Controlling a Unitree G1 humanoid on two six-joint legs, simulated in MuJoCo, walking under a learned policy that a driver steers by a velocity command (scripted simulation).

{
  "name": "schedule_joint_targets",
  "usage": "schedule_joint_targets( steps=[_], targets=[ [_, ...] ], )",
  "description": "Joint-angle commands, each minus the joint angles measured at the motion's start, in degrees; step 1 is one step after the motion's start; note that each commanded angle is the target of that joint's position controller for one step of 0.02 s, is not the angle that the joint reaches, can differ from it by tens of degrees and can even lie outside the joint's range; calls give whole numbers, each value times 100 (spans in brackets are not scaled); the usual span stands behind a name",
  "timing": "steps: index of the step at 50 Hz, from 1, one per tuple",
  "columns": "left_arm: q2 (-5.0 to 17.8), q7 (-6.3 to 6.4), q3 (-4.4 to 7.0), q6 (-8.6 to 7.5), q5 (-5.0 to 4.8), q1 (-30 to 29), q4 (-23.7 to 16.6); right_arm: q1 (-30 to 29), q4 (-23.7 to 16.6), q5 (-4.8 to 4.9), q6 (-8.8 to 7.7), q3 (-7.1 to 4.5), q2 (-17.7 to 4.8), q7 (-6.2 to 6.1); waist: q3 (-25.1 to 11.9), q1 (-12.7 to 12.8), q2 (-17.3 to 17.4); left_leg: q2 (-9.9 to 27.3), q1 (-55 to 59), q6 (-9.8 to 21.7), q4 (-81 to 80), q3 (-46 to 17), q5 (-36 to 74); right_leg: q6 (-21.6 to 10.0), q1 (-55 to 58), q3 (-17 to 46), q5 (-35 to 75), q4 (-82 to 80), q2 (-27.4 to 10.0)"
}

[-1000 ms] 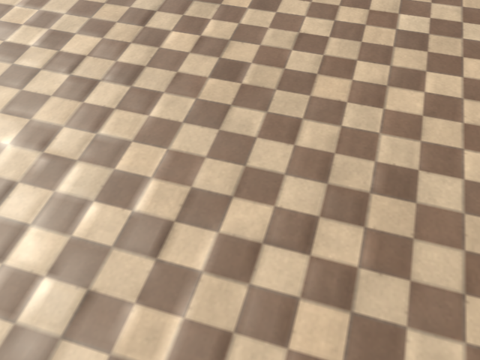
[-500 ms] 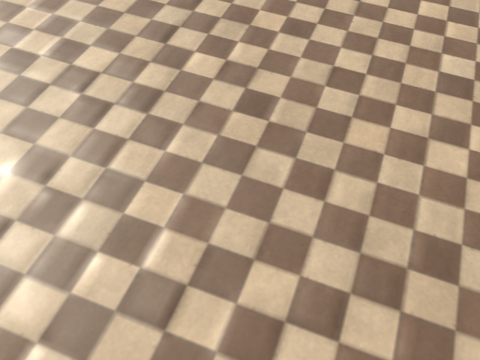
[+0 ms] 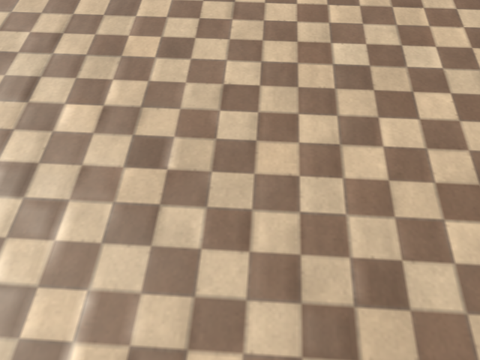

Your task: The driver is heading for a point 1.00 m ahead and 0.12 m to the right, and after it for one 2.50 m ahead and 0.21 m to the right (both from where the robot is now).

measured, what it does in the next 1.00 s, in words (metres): walks ahead, turning right: left foot, then right foot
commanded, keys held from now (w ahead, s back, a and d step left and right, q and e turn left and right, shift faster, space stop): w+e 0.48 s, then e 0.02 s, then no key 0.50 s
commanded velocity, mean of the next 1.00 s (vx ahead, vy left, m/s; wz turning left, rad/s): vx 0.35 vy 0.00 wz -0.41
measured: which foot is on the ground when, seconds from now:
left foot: up 0.00-0.32, down 0.34-0.80, up 0.82-1.00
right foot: down 0.00-0.34, up 0.36-0.76, down 0.78-1.00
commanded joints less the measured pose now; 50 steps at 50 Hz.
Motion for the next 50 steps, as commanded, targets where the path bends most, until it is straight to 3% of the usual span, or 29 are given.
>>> schedule_joint_targets(
  steps=[1,4,8,10,13,15,16,17,18,19,20,21,22,25,27,29,32,34,37,38,39,40,41,42,43,44,46,48,50],
  targets=[
    [607,87,153,-90,83,123,-455,-144,-562,-111,-131,-216,-789,-6,-675,-54,-152,428,-1493,-63,-402,-430,453,-1226,1644,2360,1219,-1615,-1574],
    [809,182,209,-101,33,210,-433,-285,-645,-162,21,-149,-540,-22,-454,-101,-153,370,-1344,-355,-1319,-203,872,-1195,921,1817,1755,-1767,-1375],
    [937,287,257,-23,-24,508,-334,-1182,-852,-133,2,-34,-311,27,-324,261,-391,2,-788,-467,-3174,-86,2568,-759,481,1385,1069,-1655,-920],
    [959,296,268,13,-42,744,-251,-1475,-941,-55,-31,-50,-383,71,-337,396,-460,-141,-565,-457,-3596,-130,2892,-667,564,1613,687,-1562,-1001],
    [877,317,260,57,-69,878,-195,-1525,-987,-12,-96,-139,-625,126,-366,337,-570,-153,-482,-298,-4023,-375,2540,-549,1112,2159,313,-1082,-1225],
    [861,325,270,85,-41,774,-225,-1199,-917,0,-152,-215,-756,133,-405,109,-737,-151,-91,-98,-4154,-344,2080,-439,1266,2431,404,-699,-1299],
    [729,317,226,91,-24,717,-258,-735,-792,-24,-177,-287,-850,105,-594,-146,-729,-145,572,55,-4358,-254,2048,-300,1182,2355,601,-280,-1104],
    [418,291,110,73,23,708,-331,-38,-710,-124,-207,-371,-1073,63,-1218,-479,-436,452,1798,364,-4270,-744,1834,-101,777,2028,390,906,-789],
    [10,294,-13,33,-1,1324,-457,643,-632,-227,-170,-479,-1551,27,-2066,-388,865,1759,3791,1087,-4469,-2764,1078,314,-831,1236,-1436,2835,4],
    [284,295,-20,-4,-141,1577,-540,879,-450,-98,-97,-486,-1469,86,-2214,-323,1954,2376,4160,1554,-5072,-4715,-627,438,-2148,1027,-2498,4057,-137],
    [805,304,110,19,-167,1192,-445,537,-580,-50,-72,-352,-942,78,-1409,-461,1094,2110,3513,1311,-5276,-4082,-1226,494,-2468,1147,-1986,4496,-466],
    [909,303,149,56,-97,702,-523,266,-613,-72,-21,-285,-738,54,-877,-477,675,1848,2828,1066,-5272,-3101,-633,519,-2428,909,-1530,4504,-656],
    [834,293,156,73,-32,478,-582,33,-593,-112,5,-231,-615,50,-525,-370,467,1585,2197,984,-5383,-2419,143,538,-2251,852,-1200,4266,-822],
    [515,226,148,159,-72,455,-641,-193,-481,-136,-27,-185,-455,24,-216,-137,674,1222,1390,941,-5723,-1214,1601,577,-1731,702,-811,3734,-1082],
    [320,251,96,196,-4,318,-755,-169,-347,-135,-62,-229,-613,35,-162,-61,518,1244,1238,1122,-5703,-718,3386,695,-1659,616,-792,3220,-1010],
    [187,249,33,191,61,229,-805,-222,-248,-106,-22,-277,-782,24,-324,-15,456,1223,1317,1184,-5586,-254,4520,764,-1491,495,-398,2494,-961],
    [76,146,-38,135,65,-133,-828,-241,-124,-26,93,-275,-870,-14,-505,-148,490,985,1250,1044,-5526,335,4721,719,-770,189,715,1228,-807],
    [115,72,-31,110,61,-421,-903,-44,21,25,148,-276,-935,-22,-568,-252,482,1032,1490,979,-5376,345,4589,644,-538,155,946,691,-714],
    [325,27,57,86,109,-389,-940,-75,143,138,215,-303,-1063,-25,-636,-69,521,1147,1756,819,-4781,226,4541,373,-95,130,787,-2,-593],
    [424,51,116,80,146,-89,-830,-118,170,162,226,-291,-1036,-28,-779,120,440,1008,1704,687,-4333,290,4617,237,469,23,1132,-427,-457],
    [704,115,213,84,185,217,-742,95,237,102,210,-231,-868,-17,-1006,225,173,710,1442,447,-3631,464,4288,58,1234,129,2175,-661,-552],
    [1182,205,284,116,314,627,-772,302,97,-148,163,-97,-572,2,-1700,223,-705,308,349,83,-2251,699,2223,-441,2746,1371,5037,-92,-1775],
    [867,225,105,145,339,454,-816,908,189,-196,196,96,-214,83,-2503,-23,-1462,-76,-543,-228,-953,172,-1612,-1492,3543,2715,5718,-112,-2913],
    [454,161,6,178,226,425,-766,737,334,-63,308,-17,-652,110,-2539,154,-881,140,-531,-301,-690,-313,-1741,-1419,3073,2580,4486,-346,-2640],
    [365,118,-36,175,157,102,-728,336,225,45,397,-54,-744,100,-1840,109,-715,230,-851,-334,-683,-223,-1597,-1166,2602,2154,3656,-538,-2318],
    [390,105,-33,174,138,-178,-684,141,235,25,482,-56,-683,34,-1427,34,-483,310,-935,-368,-909,-187,-1354,-953,2085,1952,2908,-741,-2117],
    [568,124,25,204,195,-651,-650,189,291,-48,660,-77,-661,-89,-1020,-231,-651,321,-235,-501,-1478,-104,-755,-744,863,1534,1949,-1138,-1824],
    [496,161,28,218,254,-821,-589,392,424,-73,720,-44,-493,-154,-1031,-307,-787,218,344,-529,-2013,29,-319,-719,403,1240,1470,-1265,-1647],
    [380,197,0,220,242,-833,-479,307,461,-89,724,-22,-410,-168,-1077,-242,-808,195,675,-459,-2599,59,266,-673,304,1162,822,-1314,-1602]
  ],
)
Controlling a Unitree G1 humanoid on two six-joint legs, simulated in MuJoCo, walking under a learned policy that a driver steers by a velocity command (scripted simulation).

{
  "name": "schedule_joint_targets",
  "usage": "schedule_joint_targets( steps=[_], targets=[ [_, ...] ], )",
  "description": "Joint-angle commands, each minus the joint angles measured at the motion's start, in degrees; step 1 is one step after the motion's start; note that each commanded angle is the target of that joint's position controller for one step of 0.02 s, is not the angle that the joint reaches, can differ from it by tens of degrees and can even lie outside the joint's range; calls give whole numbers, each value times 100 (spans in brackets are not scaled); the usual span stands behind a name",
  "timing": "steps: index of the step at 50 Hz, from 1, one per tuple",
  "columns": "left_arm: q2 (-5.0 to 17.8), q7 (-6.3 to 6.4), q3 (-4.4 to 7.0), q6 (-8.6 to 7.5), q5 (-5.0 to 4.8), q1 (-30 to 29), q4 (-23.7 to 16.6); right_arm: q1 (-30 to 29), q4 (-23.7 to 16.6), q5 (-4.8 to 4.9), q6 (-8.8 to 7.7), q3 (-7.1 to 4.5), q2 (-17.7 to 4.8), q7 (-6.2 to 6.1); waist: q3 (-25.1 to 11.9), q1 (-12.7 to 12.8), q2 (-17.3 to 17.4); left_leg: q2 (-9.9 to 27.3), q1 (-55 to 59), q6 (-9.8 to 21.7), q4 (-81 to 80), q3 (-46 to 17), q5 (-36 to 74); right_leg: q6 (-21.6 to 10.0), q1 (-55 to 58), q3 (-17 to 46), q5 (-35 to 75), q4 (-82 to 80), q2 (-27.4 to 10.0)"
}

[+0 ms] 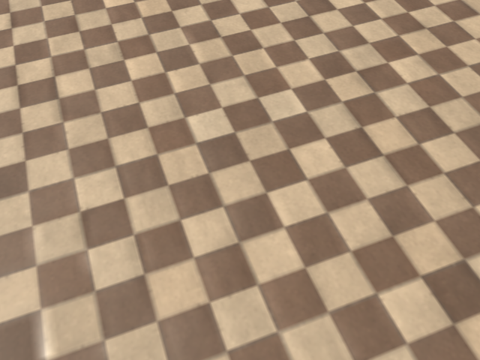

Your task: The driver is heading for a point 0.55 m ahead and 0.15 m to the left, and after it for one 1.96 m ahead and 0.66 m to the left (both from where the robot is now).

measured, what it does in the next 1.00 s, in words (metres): walks ahead: left foot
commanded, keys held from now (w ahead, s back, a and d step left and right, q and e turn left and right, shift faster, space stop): no key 0.46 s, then w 0.40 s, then w+q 0.14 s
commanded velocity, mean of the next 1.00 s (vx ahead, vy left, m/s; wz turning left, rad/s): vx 0.18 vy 0.00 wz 0.00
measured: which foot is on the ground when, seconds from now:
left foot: up 0.00-0.06, down 0.08-0.70, up 0.72-1.00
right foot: down 0.00-1.00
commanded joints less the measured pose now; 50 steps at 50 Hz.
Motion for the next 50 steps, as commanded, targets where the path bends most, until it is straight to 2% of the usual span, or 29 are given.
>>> schedule_joint_targets(
  steps=[1,3,4,5,6,7,9,12,17,22,23,24,25,26,28,29,31,33,34,35,36,37,38,39,41,42,44,47,50],
  targets=[
    [765,76,225,-62,-7,-332,-246,684,10,-37,40,-87,-344,-55,-981,-162,-916,-43,999,60,-794,95,926,-931,206,1075,47,-973,-1267],
    [632,86,173,-40,-54,-299,-99,666,48,-127,20,-69,-287,-14,-857,-235,-812,-136,1540,230,-1662,190,1667,-601,-80,962,-1292,-929,-1042],
    [498,78,128,-44,-39,-86,45,571,-10,-211,8,-65,-376,-2,-665,-186,-635,52,1636,364,-2026,-52,1931,-284,-246,888,-1909,-878,-848],
    [522,73,136,-40,7,90,117,415,-118,-197,-2,-113,-707,-23,-353,22,-183,415,1285,558,-2342,-409,1627,-15,-234,678,-2188,-618,-552],
    [452,90,141,-28,-6,207,123,151,-37,-116,-6,-157,-828,-33,-153,254,562,382,368,743,-2527,-420,207,176,317,323,-1605,-491,-273],
    [577,127,162,-19,-1,4,163,-5,-74,-133,-55,-97,-567,-18,-15,139,578,251,-116,683,-2780,-420,-357,236,807,283,-1144,-234,-263],
    [611,191,204,6,-32,46,275,-68,2,-150,-172,-34,-409,-10,-45,172,544,166,-111,488,-2809,-332,102,146,1072,322,-663,-121,-338],
    [610,200,221,-4,-33,169,482,184,171,-63,-276,-21,-412,-7,-232,63,204,86,429,454,-2528,-210,971,98,1034,363,-108,-141,-385],
    [609,206,239,-21,-97,221,821,282,353,-46,-240,0,-390,-26,-410,-11,-74,-3,814,514,-2364,-105,1803,148,1176,332,612,-77,-411],
    [657,260,249,30,-119,281,1164,255,504,-27,-201,12,-363,-10,-414,3,-166,-61,953,539,-2374,-45,2220,175,1325,318,895,-71,-432],
    [668,272,249,41,-122,284,1228,251,534,-25,-195,14,-358,-6,-406,7,-166,-71,970,542,-2385,-36,2272,179,1348,315,917,-76,-436],
    [624,280,238,57,-128,371,1337,364,620,-15,-182,15,-329,-6,-517,2,-128,-114,1037,570,-2463,1,1755,181,1394,205,416,-51,-349],
    [620,287,242,75,-149,384,1407,403,669,15,-159,-10,-388,-11,-416,-1,-14,-119,974,667,-2566,-56,937,176,1268,37,-416,90,-195],
    [635,286,256,76,-173,356,1443,403,674,48,-137,-55,-508,-19,-217,-19,184,-17,881,847,-2727,-271,-60,167,958,-145,-1347,333,-32],
    [616,258,253,-36,-198,55,1351,611,685,101,-161,-148,-768,-42,346,-167,666,732,957,1331,-3378,-1353,-1631,148,-92,-347,-1919,1021,46],
    [570,220,239,-134,-235,-103,1280,686,715,134,-212,-206,-912,-56,611,-202,852,1201,1022,1600,-3641,-1960,-1838,78,-482,-283,-1785,1331,-104],
    [536,129,234,-325,-290,-182,1265,685,727,132,-345,-238,-862,-67,819,-151,850,1511,1177,1774,-3686,-2230,-1154,-81,-802,-56,-1833,1478,-407],
    [521,48,256,-446,-335,248,1472,343,636,191,-384,-244,-772,-29,645,177,731,1202,972,1514,-3364,-1568,-404,-214,107,-206,-1543,453,-382],
    [597,43,322,-457,-324,799,1754,137,565,200,-376,-235,-719,-5,415,428,604,843,468,1316,-3042,-1093,78,-196,1230,-340,-980,9,-172],
    [799,56,418,-446,-287,1388,1980,-31,481,167,-402,-190,-564,10,143,659,246,450,-36,1073,-2220,-554,870,-244,2164,60,-747,-145,-315],
    [1375,76,579,-456,-288,2082,2135,-158,262,104,-459,-81,-171,17,-167,818,-1316,-382,-1030,587,-233,427,843,-803,3036,2012,-1457,-1003,-1417],
    [1411,-8,530,-525,-232,2483,2201,-279,107,125,-547,-100,-238,-10,-417,929,-1801,-707,-1850,492,1208,36,-571,-1419,3460,3903,-1593,-1670,-2296],
    [1032,-8,383,-603,-183,1987,2097,-169,145,259,-612,-167,-438,30,-105,608,-1069,-325,-2321,636,1997,-395,-458,-1398,3288,3574,-1584,-1563,-2378],
    [811,-16,311,-654,-183,1605,1956,-60,220,321,-662,-167,-428,88,45,438,-845,-88,-2407,785,2131,-420,101,-1191,3093,2924,-1409,-1565,-2120],
    [664,-42,218,-657,-192,1309,1867,-164,252,224,-698,-231,-467,124,219,302,-561,259,-2385,855,1702,-254,1007,-867,2799,1945,-490,-1715,-1800],
    [541,-35,164,-615,-168,1368,1893,-177,255,179,-680,-244,-412,160,167,275,-630,320,-2148,807,1483,-151,1255,-767,2654,1535,36,-1761,-1614],
    [610,29,149,-556,-137,1584,1965,-235,239,148,-610,-215,-199,222,120,272,-655,298,-2068,638,1119,55,1567,-777,2584,1017,828,-1828,-1490],
    [825,145,168,-525,-77,1602,1975,-864,-26,154,-532,-116,26,243,332,374,-514,199,-1963,501,19,171,2206,-734,2174,423,1005,-2061,-1399],
    [914,193,181,-557,-83,1756,2028,-1377,-251,175,-509,-46,68,296,486,487,-593,-1,-1431,584,-899,377,2893,-672,1839,-69,883,-2335,-1386]
  ],
)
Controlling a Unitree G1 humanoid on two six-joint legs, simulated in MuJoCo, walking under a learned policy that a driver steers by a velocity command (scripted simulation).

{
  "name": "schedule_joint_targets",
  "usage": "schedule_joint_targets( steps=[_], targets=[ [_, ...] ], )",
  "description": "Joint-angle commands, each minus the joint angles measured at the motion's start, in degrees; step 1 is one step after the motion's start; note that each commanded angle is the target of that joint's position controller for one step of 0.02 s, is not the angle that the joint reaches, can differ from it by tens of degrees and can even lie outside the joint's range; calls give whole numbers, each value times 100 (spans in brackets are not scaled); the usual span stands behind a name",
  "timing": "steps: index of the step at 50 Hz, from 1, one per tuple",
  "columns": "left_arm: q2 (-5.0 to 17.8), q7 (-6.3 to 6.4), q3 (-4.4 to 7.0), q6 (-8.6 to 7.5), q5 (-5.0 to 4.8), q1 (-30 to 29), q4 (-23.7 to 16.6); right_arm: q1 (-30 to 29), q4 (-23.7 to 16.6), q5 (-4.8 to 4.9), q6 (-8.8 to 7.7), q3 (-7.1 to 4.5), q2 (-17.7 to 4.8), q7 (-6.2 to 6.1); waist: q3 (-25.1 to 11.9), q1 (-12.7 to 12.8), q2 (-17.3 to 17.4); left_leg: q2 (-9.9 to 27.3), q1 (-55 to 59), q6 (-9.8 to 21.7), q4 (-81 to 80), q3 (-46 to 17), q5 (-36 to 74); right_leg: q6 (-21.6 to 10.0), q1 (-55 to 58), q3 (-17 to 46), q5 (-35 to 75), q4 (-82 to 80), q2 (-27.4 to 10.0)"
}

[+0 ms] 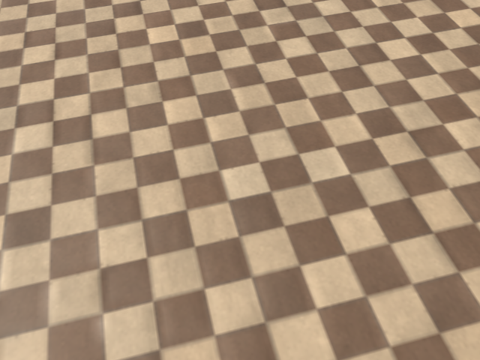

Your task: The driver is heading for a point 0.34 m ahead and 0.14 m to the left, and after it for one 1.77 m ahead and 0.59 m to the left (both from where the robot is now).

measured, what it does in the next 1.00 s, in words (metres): walks ahead, turning left: left foot, then right foot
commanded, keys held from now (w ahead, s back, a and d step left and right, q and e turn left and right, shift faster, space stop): w+q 0.20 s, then q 0.64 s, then no key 0.16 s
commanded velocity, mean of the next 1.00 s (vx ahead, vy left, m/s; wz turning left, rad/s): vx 0.20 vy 0.00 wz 0.49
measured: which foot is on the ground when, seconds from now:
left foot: up 0.00-0.16, down 0.18-0.66, up 0.68-1.00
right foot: down 0.00-0.20, up 0.22-0.64, down 0.66-1.00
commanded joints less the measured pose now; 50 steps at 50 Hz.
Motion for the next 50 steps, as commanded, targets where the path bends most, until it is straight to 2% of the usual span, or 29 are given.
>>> schedule_joint_targets(
  steps=[1,4,6,7,8,9,10,11,12,13,14,16,18,21,24,27,30,31,32,33,34,35,36,37,38,40,42,45,50],
  targets=[
    [1033,77,181,-81,-22,115,-167,-1017,-618,14,-42,77,-75,79,707,84,-611,-176,65,84,-752,205,630,-655,-721,230,1822,-692,-1447],
    [1039,77,209,-35,-79,126,-141,-1203,-806,16,-54,68,-158,193,735,-28,-548,-252,83,362,-1095,201,501,-542,-142,-73,2571,-406,-1658],
    [1207,104,263,32,-64,-37,-238,-965,-843,-6,-62,-22,-340,257,379,-291,-701,-529,576,572,-1017,448,45,-418,241,-272,4589,327,-1743],
    [1281,131,288,91,-41,-106,-295,-545,-778,-6,-42,-115,-503,272,49,-544,-818,-728,1073,680,-914,588,-231,-341,354,-373,5602,1025,-1736],
    [1301,159,293,167,-11,-205,-375,290,-568,6,-13,-260,-721,266,-420,-972,-830,-975,2063,817,-999,702,-293,-220,150,-507,6123,2156,-1615],
    [1300,182,265,181,19,-200,-484,1181,-371,17,39,-436,-1031,199,-858,-1369,-609,-807,3618,1041,-1106,132,-391,-34,-954,-514,5350,3636,-1431],
    [602,63,41,42,93,285,-747,1769,-364,-30,71,-559,-1576,116,-1687,-1037,823,791,5886,2103,-1466,-2923,-1676,372,-3521,-424,1485,6177,-436],
    [578,-35,-2,-236,-27,46,-798,1614,-427,-75,61,-450,-1357,83,-2210,-996,845,1462,6136,2428,-2721,-5047,-1754,318,-4358,768,-1597,7248,184],
    [1072,-75,147,-396,-250,-618,-1038,1263,-486,-131,-9,-361,-1088,67,-1382,-1014,643,1248,5479,2041,-2809,-4160,-899,180,-4838,1098,-1326,7425,-168],
    [1161,-36,162,-456,-272,-839,-1124,771,-617,-131,-69,-307,-911,71,-828,-770,123,1030,4474,1831,-2769,-3181,320,129,-4642,1020,-848,7060,-441],
    [1190,44,228,-427,-172,-851,-1076,386,-735,-130,-95,-259,-750,96,-487,-503,-335,774,3541,1694,-2756,-2432,1425,197,-4290,928,-670,6653,-628],
    [1157,132,306,-216,-53,-682,-1139,149,-852,-197,-79,-213,-632,83,-360,-167,-250,442,2402,1563,-2811,-1687,2329,315,-3488,908,-591,6054,-820],
    [928,191,289,-55,29,-713,-1278,239,-848,-206,-67,-245,-790,25,-350,-74,-110,252,1824,1590,-2829,-1323,2952,509,-3244,746,-339,5405,-712],
    [833,256,262,65,78,-1174,-1544,470,-841,-143,39,-316,-1011,-116,-521,-175,139,40,1787,1421,-2649,-1172,3055,698,-3295,677,430,4197,-456],
    [831,213,227,116,7,-1746,-1758,671,-837,-41,220,-328,-1007,-242,-710,-405,279,-57,2029,1084,-2471,-1368,2202,738,-3172,788,1221,3174,-256],
    [927,141,221,127,-30,-2194,-1946,784,-837,-57,357,-334,-1003,-329,-639,-542,367,17,2355,986,-2274,-1862,1352,762,-3237,961,1198,2567,-128],
    [1165,87,294,46,-26,-2094,-1973,686,-951,-73,423,-320,-937,-378,-581,-416,524,53,2715,926,-1877,-2501,954,651,-3026,1129,731,1943,-60],
    [1208,79,319,-4,-24,-1875,-1923,550,-1028,-57,436,-299,-890,-391,-589,-258,588,-54,2727,822,-1641,-2595,855,545,-2690,1089,970,1505,-93],
    [1321,94,351,-53,16,-1618,-1880,525,-1106,-68,443,-247,-760,-393,-704,-137,480,-292,2518,610,-1222,-2511,494,357,-2008,1181,1758,1007,-423],
    [1658,155,410,-33,115,-1395,-1900,762,-1186,-156,428,-145,-430,-382,-1196,-248,-430,-793,1885,302,-5,-1864,-1054,-104,-858,2066,3318,1124,-1571],
    [1752,171,425,89,264,-1331,-1825,1402,-1262,-70,425,-150,-412,-390,-1420,-630,-1858,-1574,561,-28,983,-1097,-3870,-1220,42,3695,4171,1064,-2606],
    [1356,156,360,135,96,-1369,-1948,1697,-1101,-112,423,-261,-1002,-367,-1475,-564,-1559,-1097,241,-252,2036,-1073,-3782,-1454,23,3943,3727,1097,-2829],
    [1075,166,283,164,41,-1547,-2068,1422,-1048,-55,482,-371,-1268,-359,-1168,-447,-1056,-938,147,-398,2494,-1012,-3318,-1246,-288,3115,3452,1187,-2450],
    [1031,166,264,214,43,-1736,-2121,1257,-1027,-32,575,-396,-1206,-391,-932,-466,-712,-819,127,-515,2670,-880,-2955,-1017,-641,2500,3036,1154,-2083],
    [1045,181,262,265,21,-1864,-2137,1106,-1100,-51,644,-398,-1142,-416,-724,-451,-684,-708,66,-574,2721,-820,-2663,-945,-935,2220,2611,1049,-1940],
    [1111,209,267,341,81,-1904,-2102,1040,-1217,-13,700,-322,-813,-376,-503,-455,-889,-658,355,-631,2432,-469,-2269,-914,-1447,1544,2390,784,-1585],
    [1154,248,295,390,81,-1794,-2044,875,-1382,-7,684,-269,-643,-360,-538,-348,-1086,-575,365,-673,1923,-296,-2129,-1030,-1282,1290,2403,671,-1607],
    [1292,240,346,417,41,-1751,-1979,728,-1517,-87,647,-191,-524,-328,-764,-282,-1072,-439,907,-617,1049,-236,-2076,-1154,-1262,1121,2593,682,-1735],
    [1467,114,383,454,-94,-1742,-1851,777,-1490,-118,651,-177,-618,-226,-722,-297,-1167,-518,1837,-329,-498,32,-1705,-1083,-1395,1037,2161,826,-1821]
  ],
)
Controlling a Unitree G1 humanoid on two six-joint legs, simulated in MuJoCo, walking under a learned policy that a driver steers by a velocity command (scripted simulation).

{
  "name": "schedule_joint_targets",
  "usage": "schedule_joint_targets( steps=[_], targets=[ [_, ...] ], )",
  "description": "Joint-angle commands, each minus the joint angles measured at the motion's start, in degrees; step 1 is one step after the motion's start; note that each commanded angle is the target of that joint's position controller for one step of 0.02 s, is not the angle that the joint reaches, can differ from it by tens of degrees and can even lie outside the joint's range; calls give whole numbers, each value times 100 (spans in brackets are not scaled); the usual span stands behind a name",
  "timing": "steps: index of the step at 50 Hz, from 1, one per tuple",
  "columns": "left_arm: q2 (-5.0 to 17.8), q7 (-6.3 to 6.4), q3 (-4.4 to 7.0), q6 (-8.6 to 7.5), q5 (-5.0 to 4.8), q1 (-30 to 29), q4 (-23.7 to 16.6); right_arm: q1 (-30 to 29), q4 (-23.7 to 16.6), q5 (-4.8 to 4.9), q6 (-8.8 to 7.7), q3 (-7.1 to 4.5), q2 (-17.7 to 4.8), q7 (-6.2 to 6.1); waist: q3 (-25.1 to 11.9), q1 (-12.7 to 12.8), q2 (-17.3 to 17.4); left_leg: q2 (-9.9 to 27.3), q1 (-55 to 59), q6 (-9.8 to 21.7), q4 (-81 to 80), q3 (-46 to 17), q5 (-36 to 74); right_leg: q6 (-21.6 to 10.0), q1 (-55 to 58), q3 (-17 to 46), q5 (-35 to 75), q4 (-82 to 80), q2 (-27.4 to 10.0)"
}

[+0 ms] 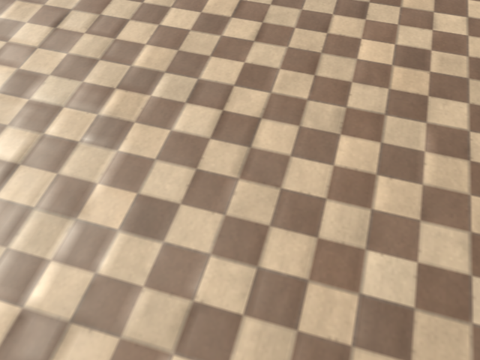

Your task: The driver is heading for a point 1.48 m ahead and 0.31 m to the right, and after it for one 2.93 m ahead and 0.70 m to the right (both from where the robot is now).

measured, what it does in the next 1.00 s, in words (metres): steps on the spot: left foot, then right foot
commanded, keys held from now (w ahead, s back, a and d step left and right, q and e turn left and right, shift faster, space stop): no key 1.00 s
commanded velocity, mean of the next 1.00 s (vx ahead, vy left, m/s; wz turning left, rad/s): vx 0.00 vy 0.00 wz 0.07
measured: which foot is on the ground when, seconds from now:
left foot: up 0.00-0.04, down 0.06-1.00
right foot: down 0.00-0.06, up 0.08-0.36, down 0.38-1.00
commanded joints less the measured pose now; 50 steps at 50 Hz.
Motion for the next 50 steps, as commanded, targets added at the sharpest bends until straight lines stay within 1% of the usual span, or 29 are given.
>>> schedule_joint_targets(
  steps=[1,2,3,4,5,6,7,8,9,11,12,13,14,15,16,17,18,19,20,21,22,23,24,25,28,32,36,43,50],
  targets=[
    [1055,-37,237,-38,-121,-221,-271,434,-223,-28,-58,-118,-429,67,-962,-226,-995,-169,895,257,-1276,335,628,-1188,638,973,1255,-374,-1277],
    [984,-43,209,-24,-171,-173,-209,605,-127,-45,-64,-130,-429,94,-921,-319,-942,-260,1365,414,-1986,420,1086,-994,410,878,1011,-175,-1163],
    [797,-70,149,-37,-170,153,-62,636,-137,-76,-56,-162,-586,86,-911,-300,-651,-52,1953,606,-2461,71,1597,-576,-28,691,394,136,-949],
    [336,-146,3,-70,73,297,-127,676,-226,-127,-32,-227,-1004,15,-1112,-82,758,1260,2616,998,-2656,-1503,2830,19,-838,69,-1269,1409,-385],
    [420,-92,44,-87,94,-61,-332,398,-324,-256,-93,-197,-1078,41,-864,-180,1437,2063,1694,1962,-2798,-2188,3013,263,-1278,197,-2713,1997,24],
    [801,-41,151,-54,31,-245,-320,251,-349,-313,-207,-147,-857,72,-713,-305,1000,1828,1339,2109,-2935,-2013,2504,326,-1147,507,-2619,2699,-102],
    [848,-25,205,-19,-31,-118,-221,45,-276,-292,-306,-99,-697,75,-591,-167,948,1495,1244,1864,-2939,-1602,2272,333,-1151,606,-2302,2945,-113],
    [802,21,231,25,-20,83,-48,-125,-253,-230,-366,-98,-671,66,-561,-90,862,1233,1304,1630,-2909,-1330,2116,377,-1178,620,-2034,3021,-126],
    [811,51,251,63,20,172,27,-245,-221,-165,-410,-58,-557,56,-505,-62,878,1170,1296,1549,-2847,-1199,2544,454,-1153,667,-1786,3091,-151],
    [641,46,217,58,-4,310,113,-265,-109,-163,-437,9,-379,32,-619,22,739,1008,1295,1538,-2700,-891,3319,557,-818,651,-1521,2974,-130],
    [537,37,177,43,-24,292,123,-272,-60,-152,-434,11,-354,28,-673,6,710,932,1395,1516,-2615,-781,3426,576,-686,616,-1445,2610,-145],
    [458,31,136,29,-35,185,111,-244,-12,-142,-423,5,-366,25,-689,-72,705,906,1481,1521,-2543,-757,3491,585,-555,568,-1434,2236,-133],
    [428,27,109,17,-41,68,86,-173,48,-141,-405,-7,-408,20,-707,-161,698,945,1568,1563,-2492,-823,3545,583,-438,529,-1473,1922,-107],
    [449,21,100,12,-55,29,80,-128,106,-137,-386,-16,-444,17,-732,-208,692,999,1643,1611,-2455,-925,3560,575,-320,501,-1482,1638,-81],
    [479,13,98,9,-74,63,105,-128,153,-126,-370,-14,-448,15,-745,-208,690,1033,1672,1630,-2433,-1016,3512,553,-165,480,-1361,1306,-58],
    [476,2,91,5,-79,171,164,-188,196,-96,-358,2,-418,14,-729,-127,653,998,1630,1579,-2381,-1032,3375,504,82,444,-1006,779,-32],
    [457,-15,73,-11,-45,308,238,-202,264,-47,-351,18,-382,21,-675,-4,561,894,1506,1429,-2342,-983,3113,417,466,420,-198,-31,-11],
    [596,-22,83,-21,31,368,282,-49,341,-38,-383,32,-338,36,-703,-18,381,762,1322,1193,-2357,-970,2656,316,923,609,614,-315,-128],
    [904,-6,131,-16,69,439,293,106,372,-133,-438,50,-287,73,-765,-184,-35,492,1078,961,-2241,-776,2090,175,1302,894,1598,-125,-460],
    [1123,-26,208,-9,-12,339,411,255,416,-146,-470,10,-324,99,-703,-403,-607,136,1118,785,-2352,-423,1652,-57,1034,744,1113,189,-386],
    [789,-71,154,-24,-33,278,400,-39,473,-167,-461,11,-405,85,-626,-152,-433,29,1333,648,-2223,-285,1457,-104,724,721,539,82,-287],
    [623,-80,107,-47,11,249,447,-206,472,-131,-434,-1,-372,61,-554,-122,-382,17,1359,624,-2156,-243,1418,-46,597,725,308,-21,-264],
    [602,-74,94,-71,36,184,481,-254,504,-109,-392,11,-288,26,-486,-133,-410,46,1367,639,-2142,-257,1511,21,526,712,293,-77,-228],
    [562,-70,78,-99,30,159,515,-230,548,-111,-346,5,-293,4,-417,-130,-417,31,1339,643,-2142,-253,1586,64,514,692,292,-97,-205],
    [544,-38,56,-132,18,233,662,-152,713,-116,-312,-8,-263,-15,-374,-126,-290,34,1361,647,-2175,-244,1579,101,505,643,165,-82,-151],
    [534,5,32,-119,14,241,794,-100,944,-106,-325,-15,-253,-21,-302,-107,-145,22,1322,597,-2207,-216,1533,83,514,623,55,-84,-109],
    [505,21,11,-112,9,270,919,-28,1165,-100,-335,-12,-258,-36,-272,-107,-53,15,1320,564,-2225,-191,1510,69,514,600,6,-82,-70],
    [421,33,-21,-97,6,349,1113,77,1485,-88,-348,17,-252,-65,-233,-120,-37,18,1312,553,-2249,-166,1469,71,496,551,-39,-92,-2],
    [349,53,-47,-85,1,475,1276,159,1720,-78,-356,55,-205,-81,-195,-132,-65,15,1284,558,-2275,-144,1432,81,475,519,-60,-103,43]
  ],
)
